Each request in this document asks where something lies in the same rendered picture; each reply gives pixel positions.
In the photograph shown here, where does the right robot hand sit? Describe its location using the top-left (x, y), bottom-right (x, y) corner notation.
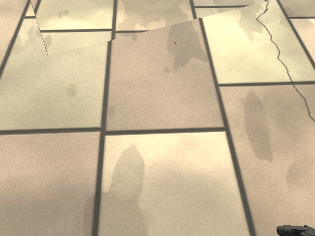
top-left (277, 225), bottom-right (315, 236)

